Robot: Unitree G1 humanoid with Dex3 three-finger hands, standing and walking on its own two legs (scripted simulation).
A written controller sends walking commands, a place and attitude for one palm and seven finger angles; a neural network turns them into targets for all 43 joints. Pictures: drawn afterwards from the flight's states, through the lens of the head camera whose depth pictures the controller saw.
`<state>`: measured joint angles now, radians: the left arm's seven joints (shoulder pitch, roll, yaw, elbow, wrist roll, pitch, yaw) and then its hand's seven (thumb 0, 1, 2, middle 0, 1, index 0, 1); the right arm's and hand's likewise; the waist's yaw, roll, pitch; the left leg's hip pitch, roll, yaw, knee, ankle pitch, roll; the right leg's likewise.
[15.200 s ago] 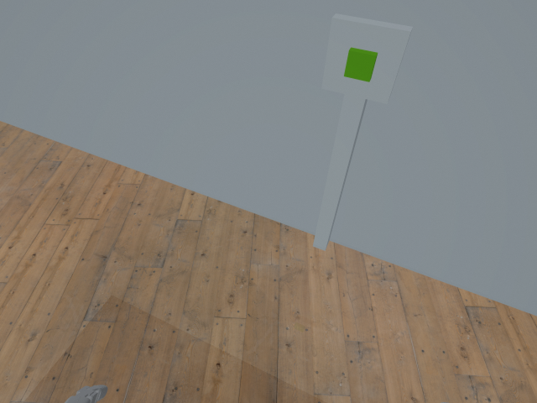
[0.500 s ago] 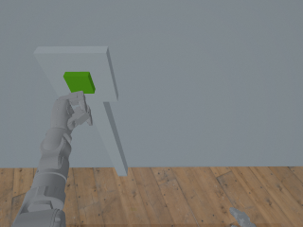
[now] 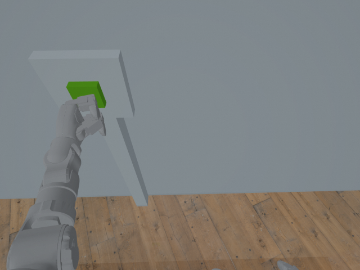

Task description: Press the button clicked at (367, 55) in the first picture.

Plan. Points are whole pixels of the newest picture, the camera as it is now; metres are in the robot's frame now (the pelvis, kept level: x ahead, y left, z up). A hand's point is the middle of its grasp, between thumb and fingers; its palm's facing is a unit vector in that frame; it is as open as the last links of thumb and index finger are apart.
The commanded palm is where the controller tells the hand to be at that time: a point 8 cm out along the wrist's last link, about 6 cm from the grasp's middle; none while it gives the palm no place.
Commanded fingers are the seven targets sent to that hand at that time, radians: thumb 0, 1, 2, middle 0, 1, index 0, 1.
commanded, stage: press the button with the knuckle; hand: left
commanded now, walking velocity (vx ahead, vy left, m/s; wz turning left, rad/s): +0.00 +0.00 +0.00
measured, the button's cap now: (87, 94) +0.48 +0.22 +0.12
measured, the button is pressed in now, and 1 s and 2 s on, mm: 0 10 0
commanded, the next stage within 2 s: hold the button down briefly in 0.38 s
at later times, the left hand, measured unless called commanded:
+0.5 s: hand (97, 115) +0.44 +0.20 +0.10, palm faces +0.01 -1.00 -0.03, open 2.9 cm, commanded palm +0.44 +0.24 +0.10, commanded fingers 0.00 0.90 0.90 -1.30 -1.50 -1.30 -1.50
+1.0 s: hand (96, 116) +0.43 +0.20 +0.09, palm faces +0.01 -1.00 -0.01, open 2.8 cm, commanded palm +0.41 +0.24 +0.10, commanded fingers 0.00 0.90 0.90 -1.30 -1.50 -1.30 -1.50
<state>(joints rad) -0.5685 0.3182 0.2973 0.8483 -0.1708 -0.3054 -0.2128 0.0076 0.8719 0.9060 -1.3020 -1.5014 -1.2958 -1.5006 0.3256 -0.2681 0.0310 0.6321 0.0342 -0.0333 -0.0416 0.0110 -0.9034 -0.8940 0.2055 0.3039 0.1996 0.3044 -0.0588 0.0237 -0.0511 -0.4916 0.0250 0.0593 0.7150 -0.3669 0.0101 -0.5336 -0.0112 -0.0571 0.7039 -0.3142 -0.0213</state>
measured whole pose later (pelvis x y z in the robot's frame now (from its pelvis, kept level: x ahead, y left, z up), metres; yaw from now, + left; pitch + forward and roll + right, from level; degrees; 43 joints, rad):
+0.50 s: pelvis -0.03 +0.00 -0.01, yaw +2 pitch +11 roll -1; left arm -0.84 0.43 0.31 1.16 -0.14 -0.38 -0.27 -0.03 0.74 0.95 -1.30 -1.50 -1.39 -1.50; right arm 0.35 -0.29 0.05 0.68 0.03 -0.05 -0.05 0.01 -0.90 -0.89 0.21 0.30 0.20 0.30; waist -0.10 0.02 -0.04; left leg -0.65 0.02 0.03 0.81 -0.35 0.01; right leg -0.67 -0.02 -0.09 0.76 -0.30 -0.02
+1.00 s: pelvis -0.05 +0.01 -0.02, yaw +1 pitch +12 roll -1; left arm -0.88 0.46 0.33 1.18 -0.14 -0.35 -0.25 -0.04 0.72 0.95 -1.30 -1.50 -1.39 -1.50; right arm 0.38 -0.29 0.05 0.64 0.02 -0.08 -0.04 0.01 -0.90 -0.89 0.21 0.30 0.20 0.30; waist -0.12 0.01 -0.05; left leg -0.73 0.02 0.03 0.85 -0.35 0.02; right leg -0.74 -0.01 -0.07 0.80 -0.28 -0.02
